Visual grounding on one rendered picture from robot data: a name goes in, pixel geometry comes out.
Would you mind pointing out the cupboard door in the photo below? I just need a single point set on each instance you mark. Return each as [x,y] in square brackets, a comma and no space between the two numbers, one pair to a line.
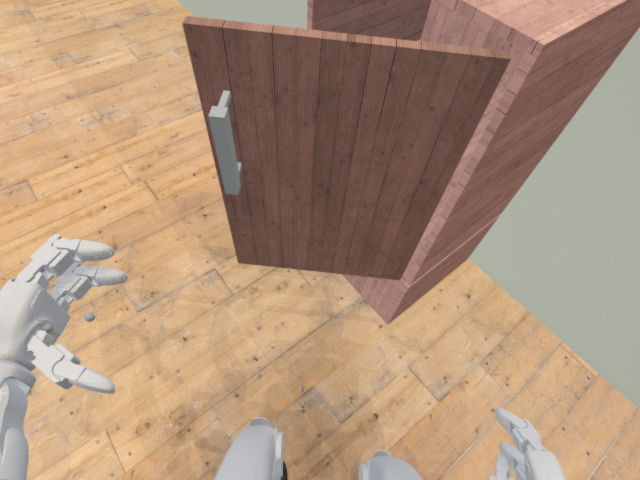
[347,142]

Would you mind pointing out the robot right shin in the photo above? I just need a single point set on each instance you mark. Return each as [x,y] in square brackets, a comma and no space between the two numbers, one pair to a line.
[382,453]

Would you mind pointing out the left robot hand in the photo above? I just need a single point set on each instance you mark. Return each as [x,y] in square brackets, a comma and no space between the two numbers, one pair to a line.
[26,306]

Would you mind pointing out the right robot hand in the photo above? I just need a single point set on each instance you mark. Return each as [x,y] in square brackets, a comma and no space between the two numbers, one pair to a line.
[536,464]

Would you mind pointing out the left robot forearm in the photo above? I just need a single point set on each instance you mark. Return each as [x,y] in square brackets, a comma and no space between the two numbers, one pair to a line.
[16,382]

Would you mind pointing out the left robot thigh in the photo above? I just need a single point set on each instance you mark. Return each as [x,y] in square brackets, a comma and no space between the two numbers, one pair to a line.
[255,454]

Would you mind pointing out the handle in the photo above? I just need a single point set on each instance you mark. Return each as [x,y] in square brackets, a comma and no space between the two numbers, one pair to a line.
[224,144]

